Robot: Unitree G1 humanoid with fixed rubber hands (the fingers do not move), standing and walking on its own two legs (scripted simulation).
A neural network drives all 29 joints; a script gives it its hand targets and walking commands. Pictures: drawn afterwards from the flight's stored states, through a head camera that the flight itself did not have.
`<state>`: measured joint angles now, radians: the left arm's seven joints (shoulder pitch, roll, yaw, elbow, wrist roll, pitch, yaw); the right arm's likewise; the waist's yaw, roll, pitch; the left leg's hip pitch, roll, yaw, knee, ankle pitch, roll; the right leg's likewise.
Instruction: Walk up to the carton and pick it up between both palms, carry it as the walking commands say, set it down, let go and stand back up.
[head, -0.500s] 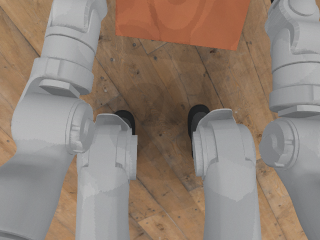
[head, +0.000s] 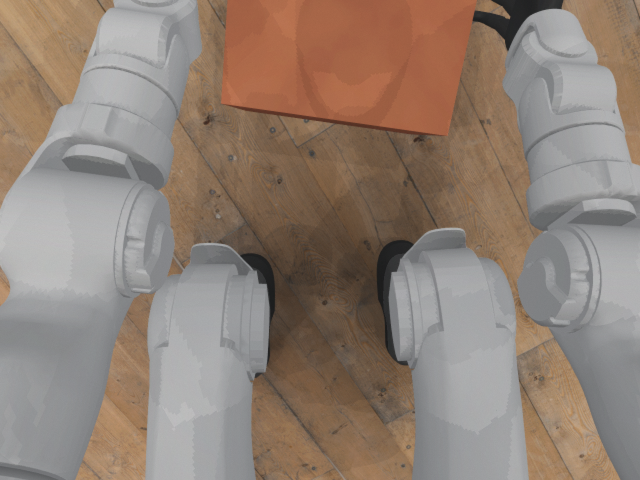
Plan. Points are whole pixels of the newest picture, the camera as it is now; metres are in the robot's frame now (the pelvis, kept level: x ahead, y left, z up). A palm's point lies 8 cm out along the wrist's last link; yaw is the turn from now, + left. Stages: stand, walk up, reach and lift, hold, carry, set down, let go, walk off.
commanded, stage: set down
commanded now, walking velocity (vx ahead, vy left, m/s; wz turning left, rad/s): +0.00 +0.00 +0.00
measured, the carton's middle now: out of the picture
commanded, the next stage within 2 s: none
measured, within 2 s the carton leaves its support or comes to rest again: rests again in 0.12 s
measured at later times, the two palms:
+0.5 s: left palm out of the picture +0.56 +0.11 -0.21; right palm (526, 19) +0.52 -0.21 -0.20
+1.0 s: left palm out of the picture +0.56 +0.12 -0.21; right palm (529, 18) +0.52 -0.22 -0.21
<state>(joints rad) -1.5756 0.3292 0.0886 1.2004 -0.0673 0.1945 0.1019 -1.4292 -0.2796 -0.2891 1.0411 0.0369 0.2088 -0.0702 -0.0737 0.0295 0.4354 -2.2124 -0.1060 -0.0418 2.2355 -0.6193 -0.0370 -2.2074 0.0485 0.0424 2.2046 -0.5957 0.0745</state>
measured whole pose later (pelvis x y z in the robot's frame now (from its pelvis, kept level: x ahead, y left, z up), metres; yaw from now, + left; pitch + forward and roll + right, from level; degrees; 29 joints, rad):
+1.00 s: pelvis +0.01 +0.00 -0.01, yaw -1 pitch +33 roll -2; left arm -1.54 0.30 0.18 1.12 0.02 0.16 0.01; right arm -1.46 -0.34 -0.30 1.11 0.06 0.16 0.02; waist -0.05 0.00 0.50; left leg -2.21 -0.06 -0.03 2.29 -0.66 -0.01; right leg -2.21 0.03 0.02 2.25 -0.62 0.06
